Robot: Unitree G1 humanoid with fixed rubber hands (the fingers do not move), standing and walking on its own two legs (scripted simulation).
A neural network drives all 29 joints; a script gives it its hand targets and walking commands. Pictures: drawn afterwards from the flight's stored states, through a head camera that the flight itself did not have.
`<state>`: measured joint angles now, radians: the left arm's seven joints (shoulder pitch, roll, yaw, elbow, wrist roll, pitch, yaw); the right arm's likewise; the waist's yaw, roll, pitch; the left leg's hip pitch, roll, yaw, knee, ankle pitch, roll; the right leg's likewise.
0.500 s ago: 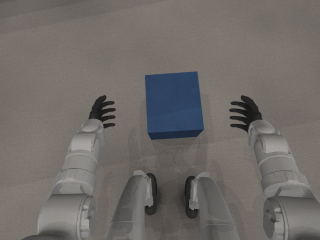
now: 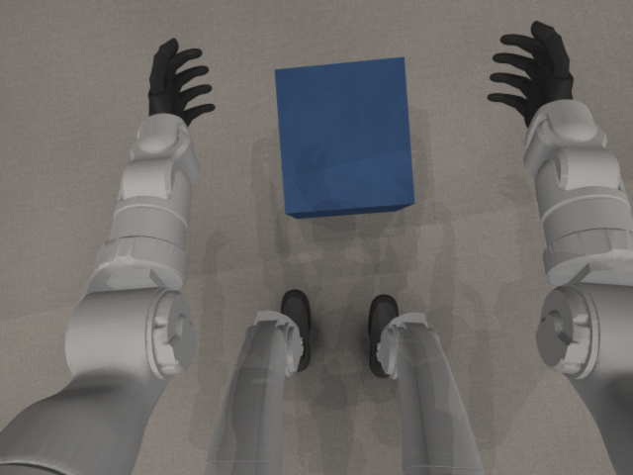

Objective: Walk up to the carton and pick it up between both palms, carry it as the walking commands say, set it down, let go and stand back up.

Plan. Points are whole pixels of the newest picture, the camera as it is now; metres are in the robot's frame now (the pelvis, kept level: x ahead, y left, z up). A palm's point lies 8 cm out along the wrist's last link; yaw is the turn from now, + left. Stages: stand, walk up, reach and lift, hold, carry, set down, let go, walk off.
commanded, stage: reach and lift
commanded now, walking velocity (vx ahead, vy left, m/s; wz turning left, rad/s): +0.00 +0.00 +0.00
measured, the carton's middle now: (342, 149) +0.56 -0.01 -0.55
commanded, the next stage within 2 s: none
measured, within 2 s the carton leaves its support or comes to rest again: neither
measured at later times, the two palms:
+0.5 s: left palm (188, 113) +0.52 +0.20 -0.17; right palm (525, 101) +0.52 -0.22 -0.17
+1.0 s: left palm (219, 142) +0.52 +0.20 -0.32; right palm (460, 119) +0.55 -0.19 -0.31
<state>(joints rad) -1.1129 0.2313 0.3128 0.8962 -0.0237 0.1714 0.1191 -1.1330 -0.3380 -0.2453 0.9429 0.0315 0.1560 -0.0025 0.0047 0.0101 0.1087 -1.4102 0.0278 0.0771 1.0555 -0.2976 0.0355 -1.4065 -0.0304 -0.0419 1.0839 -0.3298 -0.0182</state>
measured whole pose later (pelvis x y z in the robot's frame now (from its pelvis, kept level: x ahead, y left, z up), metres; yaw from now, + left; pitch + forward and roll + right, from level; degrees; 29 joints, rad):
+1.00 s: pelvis -0.05 +0.00 -0.19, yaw +1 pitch +32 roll +1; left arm -1.57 0.39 0.23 1.03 -0.21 0.26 0.17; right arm -1.63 -0.48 -0.12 1.05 0.18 0.25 -0.07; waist 0.01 0.01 0.47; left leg -1.92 0.03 0.06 1.85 -0.49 0.04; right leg -1.91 -0.05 -0.02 1.89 -0.53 -0.03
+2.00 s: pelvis -0.04 +0.00 -0.30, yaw +0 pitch +33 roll +1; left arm -1.64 0.39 0.14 1.21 -0.24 0.09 0.14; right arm -1.65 -0.49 -0.04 1.27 0.24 0.08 -0.06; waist 0.01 0.01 0.52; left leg -2.25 0.03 0.05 2.22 -0.54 0.04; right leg -2.24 -0.05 -0.02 2.25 -0.59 -0.04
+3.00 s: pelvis -0.04 +0.00 -0.31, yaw -1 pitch +33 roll +1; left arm -1.60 0.36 0.19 1.17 -0.20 0.10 0.06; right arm -1.66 -0.46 0.00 1.27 0.24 0.13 0.01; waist 0.01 0.01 0.52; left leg -2.25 0.03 0.04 2.23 -0.57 0.04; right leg -2.24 -0.03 -0.02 2.26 -0.60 -0.04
